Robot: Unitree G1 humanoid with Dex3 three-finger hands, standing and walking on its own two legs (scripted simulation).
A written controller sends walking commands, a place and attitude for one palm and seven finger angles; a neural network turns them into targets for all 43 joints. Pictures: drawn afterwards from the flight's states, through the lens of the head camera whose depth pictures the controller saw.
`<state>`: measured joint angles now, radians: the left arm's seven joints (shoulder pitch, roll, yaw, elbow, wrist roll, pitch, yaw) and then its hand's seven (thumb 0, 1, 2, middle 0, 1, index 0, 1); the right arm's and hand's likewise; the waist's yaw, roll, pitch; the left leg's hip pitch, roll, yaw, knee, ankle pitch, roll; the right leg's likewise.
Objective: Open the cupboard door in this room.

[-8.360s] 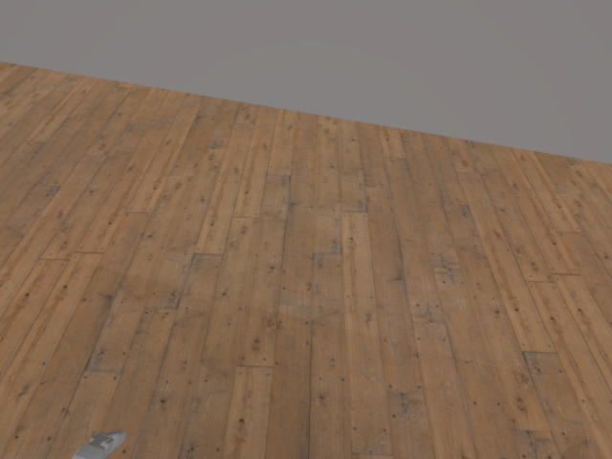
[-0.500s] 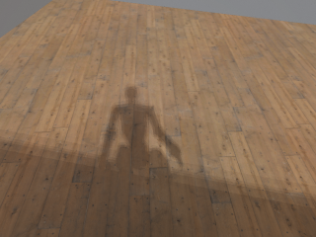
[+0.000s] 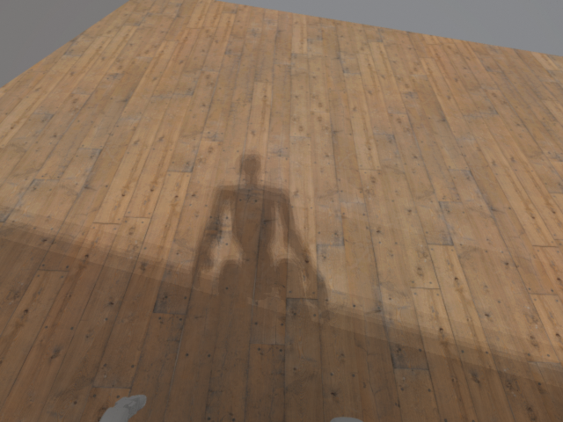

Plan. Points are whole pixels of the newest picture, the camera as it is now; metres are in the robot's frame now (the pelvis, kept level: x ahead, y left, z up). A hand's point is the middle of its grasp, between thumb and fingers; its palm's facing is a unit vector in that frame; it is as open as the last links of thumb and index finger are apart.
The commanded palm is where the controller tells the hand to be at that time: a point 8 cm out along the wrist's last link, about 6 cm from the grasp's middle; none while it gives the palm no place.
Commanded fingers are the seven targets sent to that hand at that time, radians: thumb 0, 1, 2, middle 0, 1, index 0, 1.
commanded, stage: turn or walk to find it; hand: left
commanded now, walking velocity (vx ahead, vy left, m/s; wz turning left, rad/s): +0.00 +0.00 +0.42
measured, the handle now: out of the picture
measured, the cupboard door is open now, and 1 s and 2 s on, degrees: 0 0 0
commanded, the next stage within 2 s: stand and wait in 1.56 s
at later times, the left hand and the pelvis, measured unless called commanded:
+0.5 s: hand out of the picture -0.02 +0.15 -0.16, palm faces +0.27 -0.93 -0.25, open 7.4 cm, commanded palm none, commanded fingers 0.00 0.90 0.90 -0.20 -0.30 -0.20 -0.30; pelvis -0.03 -0.05 -0.01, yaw +15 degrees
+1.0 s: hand out of the picture -0.08 +0.23 -0.17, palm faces +0.46 -0.86 -0.24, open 7.4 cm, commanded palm none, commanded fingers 0.00 0.90 0.90 -0.20 -0.30 -0.20 -0.30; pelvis -0.06 +0.00 +0.00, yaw +25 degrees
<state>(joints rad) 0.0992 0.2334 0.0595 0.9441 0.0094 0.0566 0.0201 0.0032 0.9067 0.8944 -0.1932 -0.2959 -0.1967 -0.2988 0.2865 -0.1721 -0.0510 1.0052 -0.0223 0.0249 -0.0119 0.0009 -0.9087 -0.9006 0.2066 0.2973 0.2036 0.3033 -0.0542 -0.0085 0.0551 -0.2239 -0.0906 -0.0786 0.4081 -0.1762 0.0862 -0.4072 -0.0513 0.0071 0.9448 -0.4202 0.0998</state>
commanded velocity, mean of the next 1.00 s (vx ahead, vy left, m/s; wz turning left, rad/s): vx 0.00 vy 0.00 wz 0.42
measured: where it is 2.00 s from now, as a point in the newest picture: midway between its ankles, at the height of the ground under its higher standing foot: outside the picture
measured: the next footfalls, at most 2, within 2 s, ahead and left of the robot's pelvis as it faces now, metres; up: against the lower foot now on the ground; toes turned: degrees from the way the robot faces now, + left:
right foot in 0.18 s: +0.02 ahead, -0.15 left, +0.00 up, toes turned +4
left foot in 0.66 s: -0.06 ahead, +0.10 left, +0.00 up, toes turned +22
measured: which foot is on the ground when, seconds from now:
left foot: down 0.00-0.18, up 0.20-0.64, down 0.66-1.00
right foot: up 0.00-0.16, down 0.18-0.68, up 0.70-1.00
